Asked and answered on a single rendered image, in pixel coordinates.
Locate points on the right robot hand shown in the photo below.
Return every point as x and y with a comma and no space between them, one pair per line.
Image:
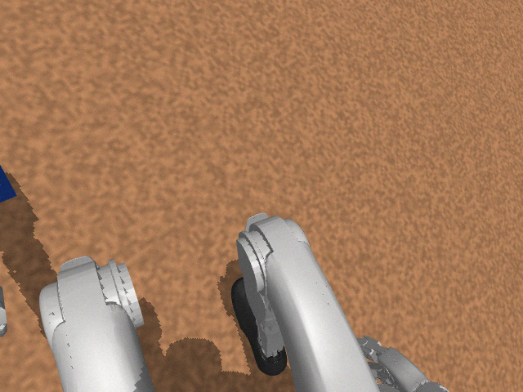
394,370

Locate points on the cube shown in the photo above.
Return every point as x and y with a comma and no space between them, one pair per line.
6,190

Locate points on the right robot foot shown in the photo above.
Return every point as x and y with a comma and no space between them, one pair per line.
271,366

